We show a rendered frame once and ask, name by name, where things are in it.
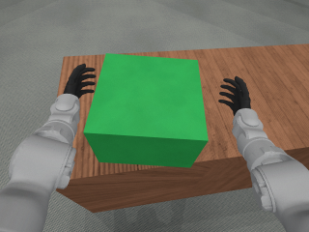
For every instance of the robot right upper arm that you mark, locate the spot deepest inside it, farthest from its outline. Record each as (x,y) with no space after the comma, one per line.
(283,189)

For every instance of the robot right hand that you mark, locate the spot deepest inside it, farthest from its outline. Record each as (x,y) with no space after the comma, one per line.
(240,98)

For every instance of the pedestal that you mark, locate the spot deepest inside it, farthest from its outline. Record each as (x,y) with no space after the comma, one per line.
(277,79)

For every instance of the robot right forearm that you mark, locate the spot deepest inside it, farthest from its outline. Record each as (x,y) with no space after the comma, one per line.
(253,142)

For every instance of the robot left forearm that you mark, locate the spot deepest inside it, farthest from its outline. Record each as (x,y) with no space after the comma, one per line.
(60,126)

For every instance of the carton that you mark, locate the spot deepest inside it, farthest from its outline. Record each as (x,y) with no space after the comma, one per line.
(148,111)

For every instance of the robot left hand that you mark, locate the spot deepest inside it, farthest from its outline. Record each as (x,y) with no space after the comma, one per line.
(75,84)

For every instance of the robot left upper arm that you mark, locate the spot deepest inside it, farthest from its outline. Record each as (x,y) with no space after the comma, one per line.
(43,165)

